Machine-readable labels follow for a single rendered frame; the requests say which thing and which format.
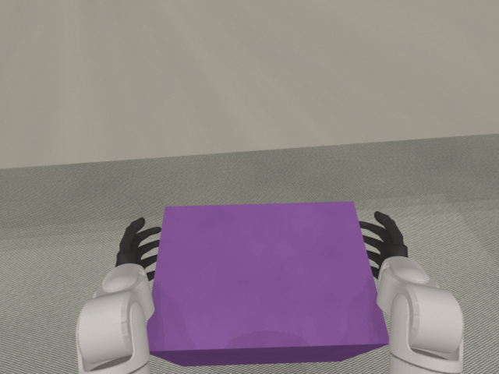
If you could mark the right robot forearm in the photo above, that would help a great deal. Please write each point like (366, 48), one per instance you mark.
(426, 322)

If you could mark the left robot forearm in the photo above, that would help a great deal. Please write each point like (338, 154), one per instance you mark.
(111, 332)

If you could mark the right robot hand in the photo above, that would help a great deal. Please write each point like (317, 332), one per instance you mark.
(392, 240)

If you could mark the carton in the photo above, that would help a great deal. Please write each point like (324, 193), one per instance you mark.
(264, 283)

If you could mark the left robot hand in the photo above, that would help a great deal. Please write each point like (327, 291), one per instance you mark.
(129, 252)

